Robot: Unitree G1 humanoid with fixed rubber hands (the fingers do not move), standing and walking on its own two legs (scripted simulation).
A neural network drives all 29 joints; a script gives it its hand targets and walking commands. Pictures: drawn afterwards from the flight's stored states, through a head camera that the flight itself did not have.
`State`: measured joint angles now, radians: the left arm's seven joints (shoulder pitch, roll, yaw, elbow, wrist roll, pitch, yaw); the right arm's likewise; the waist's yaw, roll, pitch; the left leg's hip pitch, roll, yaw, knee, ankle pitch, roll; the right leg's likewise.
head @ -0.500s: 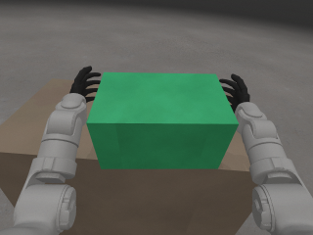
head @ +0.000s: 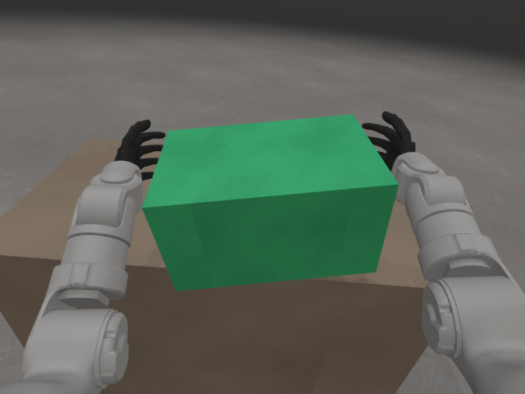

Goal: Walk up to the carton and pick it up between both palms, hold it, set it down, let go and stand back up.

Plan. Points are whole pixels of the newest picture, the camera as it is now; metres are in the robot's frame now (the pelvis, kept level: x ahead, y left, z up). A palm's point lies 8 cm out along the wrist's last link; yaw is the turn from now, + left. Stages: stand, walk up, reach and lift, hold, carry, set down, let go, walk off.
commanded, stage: reach and lift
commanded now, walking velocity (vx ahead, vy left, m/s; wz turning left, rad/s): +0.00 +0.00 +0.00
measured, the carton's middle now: (268, 198) +0.39 +0.01 +0.18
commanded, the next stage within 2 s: hold in 0.92 s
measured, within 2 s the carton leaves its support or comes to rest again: neither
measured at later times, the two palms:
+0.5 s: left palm (129, 159) +0.38 +0.21 +0.24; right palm (402, 154) +0.40 -0.18 +0.27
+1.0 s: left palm (124, 155) +0.36 +0.21 +0.26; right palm (409, 145) +0.39 -0.18 +0.29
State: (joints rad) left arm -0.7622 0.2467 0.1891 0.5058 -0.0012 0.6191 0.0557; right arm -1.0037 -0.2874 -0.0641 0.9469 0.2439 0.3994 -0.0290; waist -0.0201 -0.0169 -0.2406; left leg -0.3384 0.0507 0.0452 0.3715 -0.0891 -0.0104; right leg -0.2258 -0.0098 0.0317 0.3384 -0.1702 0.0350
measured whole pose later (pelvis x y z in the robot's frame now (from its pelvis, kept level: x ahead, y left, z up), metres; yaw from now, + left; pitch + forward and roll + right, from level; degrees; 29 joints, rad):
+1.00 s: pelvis +0.00 +0.00 +0.00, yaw +0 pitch +4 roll -1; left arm -0.76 0.25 0.19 0.36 0.00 0.79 0.06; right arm -1.01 -0.32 -0.05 0.83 0.34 0.55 -0.07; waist -0.02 -0.02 -0.28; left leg -0.34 0.05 0.05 0.37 -0.09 -0.01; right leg -0.23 -0.01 0.03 0.33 -0.17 0.04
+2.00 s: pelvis +0.00 +0.00 +0.00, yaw +0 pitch +4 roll -1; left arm -0.77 0.25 0.19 0.35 0.00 0.82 0.06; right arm -1.04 -0.33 -0.05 0.83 0.34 0.60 -0.08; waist -0.02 -0.02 -0.30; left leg -0.34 0.05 0.05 0.37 -0.09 -0.01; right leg -0.23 -0.01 0.03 0.33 -0.17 0.04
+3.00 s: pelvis +0.01 +0.00 +0.00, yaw +0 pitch +4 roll -1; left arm -0.77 0.25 0.19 0.34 0.00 0.84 0.06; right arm -1.04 -0.33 -0.05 0.83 0.34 0.61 -0.08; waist -0.02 -0.02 -0.30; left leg -0.34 0.05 0.05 0.36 -0.09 -0.01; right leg -0.23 -0.01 0.03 0.33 -0.17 0.04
